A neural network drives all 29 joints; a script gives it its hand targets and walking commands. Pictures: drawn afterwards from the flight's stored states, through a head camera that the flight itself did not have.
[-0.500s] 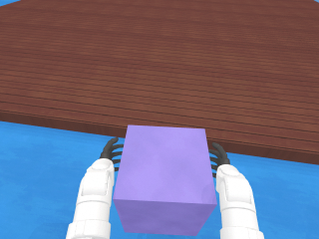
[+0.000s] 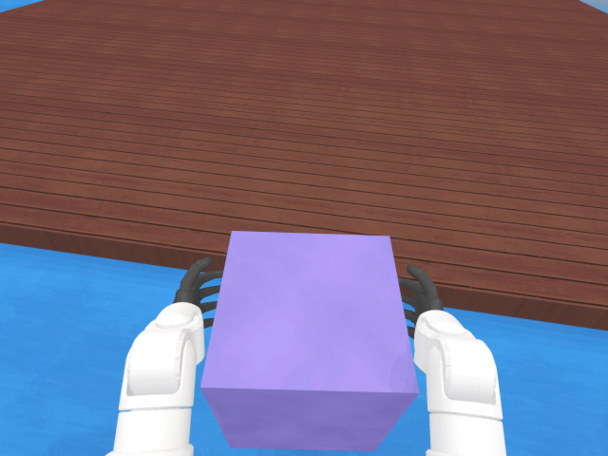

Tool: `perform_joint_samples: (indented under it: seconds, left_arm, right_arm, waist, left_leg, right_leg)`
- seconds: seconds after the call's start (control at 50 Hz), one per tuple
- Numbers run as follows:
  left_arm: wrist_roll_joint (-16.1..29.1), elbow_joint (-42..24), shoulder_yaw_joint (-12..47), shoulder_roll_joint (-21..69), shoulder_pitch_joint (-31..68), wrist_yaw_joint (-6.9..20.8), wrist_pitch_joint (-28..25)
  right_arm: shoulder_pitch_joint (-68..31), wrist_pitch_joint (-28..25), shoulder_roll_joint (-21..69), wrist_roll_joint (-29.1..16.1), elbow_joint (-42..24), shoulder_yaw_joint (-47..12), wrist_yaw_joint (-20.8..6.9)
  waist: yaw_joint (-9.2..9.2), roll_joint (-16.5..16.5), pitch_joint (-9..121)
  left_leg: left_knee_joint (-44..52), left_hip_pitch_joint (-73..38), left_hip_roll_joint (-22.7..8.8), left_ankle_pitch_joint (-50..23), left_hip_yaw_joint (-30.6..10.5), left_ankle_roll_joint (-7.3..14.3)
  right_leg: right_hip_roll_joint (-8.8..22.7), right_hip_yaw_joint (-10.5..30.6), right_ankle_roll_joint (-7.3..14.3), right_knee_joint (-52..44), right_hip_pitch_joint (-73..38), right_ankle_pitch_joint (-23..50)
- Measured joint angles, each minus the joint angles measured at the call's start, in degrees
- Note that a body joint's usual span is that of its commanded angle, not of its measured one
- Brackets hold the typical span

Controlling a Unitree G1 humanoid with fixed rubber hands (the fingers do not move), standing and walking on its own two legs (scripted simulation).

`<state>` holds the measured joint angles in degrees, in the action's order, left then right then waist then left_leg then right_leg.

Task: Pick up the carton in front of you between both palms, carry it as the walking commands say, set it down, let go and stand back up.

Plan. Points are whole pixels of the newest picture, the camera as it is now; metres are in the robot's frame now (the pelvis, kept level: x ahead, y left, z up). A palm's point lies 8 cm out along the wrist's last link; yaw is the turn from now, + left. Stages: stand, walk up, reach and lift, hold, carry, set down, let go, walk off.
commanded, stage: carry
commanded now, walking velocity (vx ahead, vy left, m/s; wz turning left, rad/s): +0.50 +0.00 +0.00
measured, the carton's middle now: (306, 346) +0.28 +0.01 +0.01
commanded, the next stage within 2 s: none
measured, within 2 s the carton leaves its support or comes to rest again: neither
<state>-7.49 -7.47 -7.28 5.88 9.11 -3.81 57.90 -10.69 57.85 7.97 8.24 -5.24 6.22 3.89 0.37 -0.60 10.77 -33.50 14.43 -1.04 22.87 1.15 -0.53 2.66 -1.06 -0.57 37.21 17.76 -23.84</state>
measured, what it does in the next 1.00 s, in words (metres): walks ahead: left foot, then right foot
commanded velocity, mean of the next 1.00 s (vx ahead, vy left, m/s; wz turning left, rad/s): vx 0.50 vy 0.00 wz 0.00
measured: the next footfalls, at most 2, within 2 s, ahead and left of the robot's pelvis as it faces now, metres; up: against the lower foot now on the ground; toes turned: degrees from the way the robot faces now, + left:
left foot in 0.26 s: +0.20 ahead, +0.10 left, +0.00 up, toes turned +10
right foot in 0.68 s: +0.56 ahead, -0.08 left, +0.00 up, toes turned -9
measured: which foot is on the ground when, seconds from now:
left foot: down 0.00-0.10, up 0.12-0.24, down 0.26-0.70, up 0.72-1.00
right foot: down 0.00-0.28, up 0.30-0.66, down 0.68-1.00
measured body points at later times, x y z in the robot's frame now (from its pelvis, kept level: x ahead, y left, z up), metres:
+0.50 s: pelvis +0.25 +0.03 +0.02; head +0.26 +0.03 +0.47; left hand +0.54 +0.17 +0.10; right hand +0.53 -0.14 +0.10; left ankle +0.16 +0.09 -0.73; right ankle +0.27 -0.10 -0.67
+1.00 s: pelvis +0.56 -0.01 +0.02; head +0.60 -0.02 +0.47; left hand +0.91 +0.17 +0.17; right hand +0.94 -0.13 +0.16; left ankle +0.64 +0.14 -0.67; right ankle +0.52 -0.07 -0.73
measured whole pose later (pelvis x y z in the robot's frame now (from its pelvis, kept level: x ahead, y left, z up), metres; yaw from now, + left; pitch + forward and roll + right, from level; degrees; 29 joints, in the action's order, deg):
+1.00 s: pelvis +0.56 -0.01 +0.02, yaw +3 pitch +5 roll +1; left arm -2.7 -12.5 -12.4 2.6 34.9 -7.3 74.4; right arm -34.7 76.2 3.4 5.4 -14.3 11.7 7.0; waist 3.0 0.2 0.9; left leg -50.8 38.3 -4.9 11.4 4.1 1.7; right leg -0.1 -12.0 4.9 20.2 10.7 -15.0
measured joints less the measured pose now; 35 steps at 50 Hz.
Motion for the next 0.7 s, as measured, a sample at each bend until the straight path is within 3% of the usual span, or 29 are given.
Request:
perform_joint_samples:
  seconds: [0.08,0.12,0.16,0.2,0.26,0.3,0.34,0.38,0.4,0.52,0.62,0.66,0.7]
  left_arm:
    - [2.0,-3.6,0.3,0.6,0.3,-0.7,4.5]
    - [1.4,-5.2,1.1,2.2,0.4,-1.0,5.8]
    - [1.3,-7.3,2.9,1.8,-0.8,-1.5,7.2]
    - [1.5,-10.2,3.4,1.6,-1.8,-2.0,8.7]
    - [1.8,-14.6,2.6,1.6,-1.7,-2.4,10.5]
    - [2.1,-16.3,0.9,1.5,-1.5,-2.4,11.1]
    - [2.6,-15.8,-0.4,1.6,-0.9,-2.4,11.8]
    - [2.6,-14.6,-0.6,1.7,0.0,-2.2,12.6]
    - [2.5,-14.0,-0.4,1.8,0.4,-2.1,12.8]
    - [1.3,-13.0,1.0,1.9,1.3,-1.5,11.8]
    - [1.2,-17.7,1.0,2.0,1.7,-1.6,12.1]
    - [1.5,-19.4,0.7,2.2,2.9,-1.8,12.8]
    - [1.7,-19.1,0.2,2.7,5.3,-2.0,12.9]
  right_arm:
    - [2.2,5.6,-0.5,-0.9,-7.2,-0.6,1.3]
    - [3.9,7.2,-0.8,-2.0,-10.8,0.7,1.3]
    - [5.0,8.5,-0.6,-2.5,-12.9,1.0,1.3]
    - [5.0,9.7,-0.6,-3.1,-14.5,0.7,1.4]
    - [3.3,10.5,-0.5,-3.5,-16.2,-0.1,1.4]
    - [1.6,10.5,-0.3,-3.2,-15.6,-1.1,1.4]
    - [0.9,11.1,-0.2,-2.5,-14.7,-1.6,1.4]
    - [1.0,12.1,-0.2,-2.3,-14.8,-1.3,1.6]
    - [1.2,12.4,-0.2,-2.2,-14.9,-1.0,1.6]
    - [1.2,12.5,-0.3,-2.6,-16.2,0.5,1.8]
    - [-0.5,12.7,0.0,-3.4,-19.3,0.7,1.8]
    - [-1.6,13.4,0.1,-3.5,-21.2,1.2,1.8]
    - [-3.3,14.1,-0.4,-3.6,-22.1,2.1,1.8]
  waist:
    - [-0.3,2.8,-0.6]
    - [-0.15,2.1,-0.8]
    - [0.18,0.1,-1.2]
    - [0.73,-1.4,-2.3]
    - [1.19,-2.5,-4.6]
    - [1.36,-2.6,-5.1]
    - [0.56,-1.2,-5.2]
    - [-0.27,0.1,-5.1]
    - [-0.74,0.7,-5.0]
    - [-2.9,2.1,-5.3]
    - [-2.54,1.3,-6.9]
    - [-1.91,1.4,-7.7]
    - [-0.52,2.4,-8.4]
  left_leg:
    - [-2.0,-0.5,-2.1,2.8,-0.8,-0.2]
    - [-11.1,3.8,-2.5,1.9,1.4,-0.3]
    - [-16.4,8.1,-1.4,7.0,3.8,0.0]
    - [-13.2,10.8,-0.4,6.9,6.1,0.2]
    - [0.6,10.5,1.1,-3.0,9.5,0.9]
    - [1.5,8.2,1.2,-10.4,11.5,3.6]
    - [1.0,6.1,1.0,-6.8,11.6,5.3]
    - [4.1,2.8,1.0,-5.1,11.3,5.3]
    - [6.4,1.0,0.9,-5.8,10.9,4.2]
    - [17.6,-10.2,0.0,-5.6,8.9,3.2]
    - [19.1,-18.3,-0.6,-0.3,8.1,1.0]
    - [14.1,-19.8,-1.5,4.1,8.1,0.0]
    - [-1.1,-15.9,-3.9,6.3,7.6,0.1]
  right_leg:
    - [-1.7,-4.9,0.6,-4.8,-2.1,3.7]
    - [-1.3,-5.9,0.5,-6.0,-3.9,1.5]
    - [-0.2,-6.0,0.2,-8.8,-6.4,0.7]
    - [0.9,-5.5,-0.7,-12.1,-9.3,1.0]
    - [2.6,-4.7,-1.6,-12.2,-12.8,-1.1]
    - [4.2,-4.8,-1.6,-2.2,-10.6,-3.7]
    - [2.9,-2.9,-0.7,13.8,-4.0,-3.6]
    - [1.8,-2.9,0.6,24.3,2.8,-2.1]
    - [1.6,-3.4,1.0,25.8,5.6,-0.5]
    - [1.2,-6.2,0.8,12.0,15.9,9.4]
    - [0.2,-10.0,1.8,-4.8,16.0,18.7]
    - [-1.0,-12.3,2.6,-9.0,12.6,19.9]
    - [-1.8,-13.5,5.7,-6.3,11.0,19.8]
